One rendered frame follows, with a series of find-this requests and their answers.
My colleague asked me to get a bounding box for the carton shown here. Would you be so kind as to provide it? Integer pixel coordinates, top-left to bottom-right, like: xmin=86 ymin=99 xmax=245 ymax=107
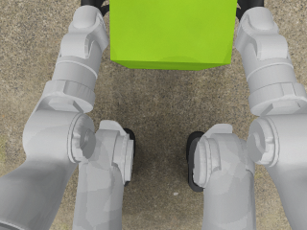
xmin=109 ymin=0 xmax=238 ymax=71

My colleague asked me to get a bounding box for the left robot upper arm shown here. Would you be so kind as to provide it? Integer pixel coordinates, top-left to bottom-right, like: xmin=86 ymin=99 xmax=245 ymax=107
xmin=0 ymin=109 xmax=97 ymax=230

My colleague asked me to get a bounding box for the robot left forearm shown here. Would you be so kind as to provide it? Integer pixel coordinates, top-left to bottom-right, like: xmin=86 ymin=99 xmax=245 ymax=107
xmin=22 ymin=5 xmax=109 ymax=149

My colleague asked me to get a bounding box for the right robot upper arm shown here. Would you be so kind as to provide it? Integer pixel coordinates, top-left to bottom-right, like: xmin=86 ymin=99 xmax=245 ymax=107
xmin=246 ymin=113 xmax=307 ymax=230

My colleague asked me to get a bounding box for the robot right foot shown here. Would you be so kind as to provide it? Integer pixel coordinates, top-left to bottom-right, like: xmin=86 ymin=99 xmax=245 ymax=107
xmin=186 ymin=131 xmax=204 ymax=193

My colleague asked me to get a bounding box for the left robot thigh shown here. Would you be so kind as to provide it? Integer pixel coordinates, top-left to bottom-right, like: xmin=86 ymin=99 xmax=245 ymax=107
xmin=72 ymin=128 xmax=134 ymax=230

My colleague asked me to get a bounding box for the left robot hand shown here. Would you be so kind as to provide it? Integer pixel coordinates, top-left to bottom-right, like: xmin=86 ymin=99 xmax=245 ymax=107
xmin=81 ymin=0 xmax=110 ymax=17

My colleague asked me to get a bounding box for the robot right forearm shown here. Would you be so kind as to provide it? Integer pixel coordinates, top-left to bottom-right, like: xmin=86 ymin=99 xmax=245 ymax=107
xmin=234 ymin=7 xmax=307 ymax=117

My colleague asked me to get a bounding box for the right robot hand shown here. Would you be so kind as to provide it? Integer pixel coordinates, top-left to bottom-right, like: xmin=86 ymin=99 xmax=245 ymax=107
xmin=236 ymin=0 xmax=265 ymax=23

